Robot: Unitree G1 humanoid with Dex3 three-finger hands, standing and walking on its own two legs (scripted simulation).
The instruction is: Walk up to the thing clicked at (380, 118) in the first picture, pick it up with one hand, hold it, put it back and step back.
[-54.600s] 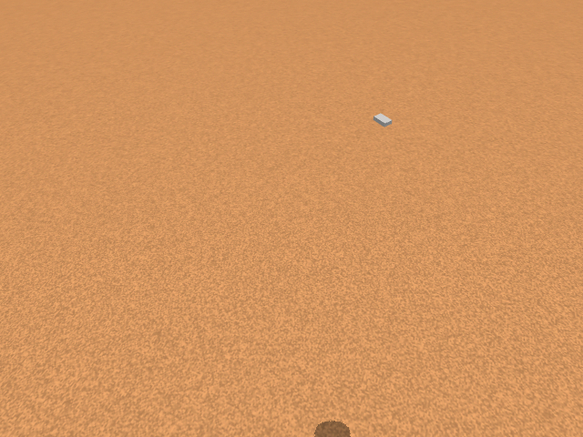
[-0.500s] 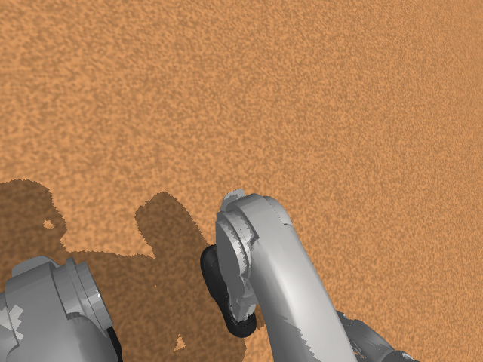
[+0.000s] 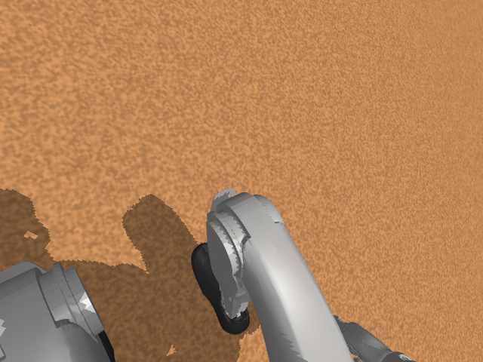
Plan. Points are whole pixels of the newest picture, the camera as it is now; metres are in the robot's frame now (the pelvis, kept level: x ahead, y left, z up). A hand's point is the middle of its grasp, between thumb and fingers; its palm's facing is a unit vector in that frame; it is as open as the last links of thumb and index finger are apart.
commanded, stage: open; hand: left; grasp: from above
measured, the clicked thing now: out of the picture +0.45 +0.32 -0.29
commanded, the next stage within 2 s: withdraw in 0.84 s
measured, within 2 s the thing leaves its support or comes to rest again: neither
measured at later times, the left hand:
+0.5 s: hand out of the picture +0.45 +0.32 -0.26, palm faces -0.43 -0.17 -0.89, open 12.3 cm
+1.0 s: hand out of the picture +0.44 +0.32 -0.25, palm faces -0.43 -0.17 -0.89, open 13.9 cm
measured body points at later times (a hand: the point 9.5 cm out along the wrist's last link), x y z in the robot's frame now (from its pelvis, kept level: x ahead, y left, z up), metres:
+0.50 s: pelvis +0.00 +0.00 +0.00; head +0.28 +0.14 +0.33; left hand +0.47 +0.33 -0.20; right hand +0.06 -0.25 -0.05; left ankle +0.06 +0.13 -0.27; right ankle +0.12 -0.12 -0.27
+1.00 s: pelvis +0.00 +0.00 +0.01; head +0.27 +0.14 +0.33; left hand +0.46 +0.32 -0.20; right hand +0.05 -0.25 -0.04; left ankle +0.06 +0.13 -0.27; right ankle +0.12 -0.12 -0.27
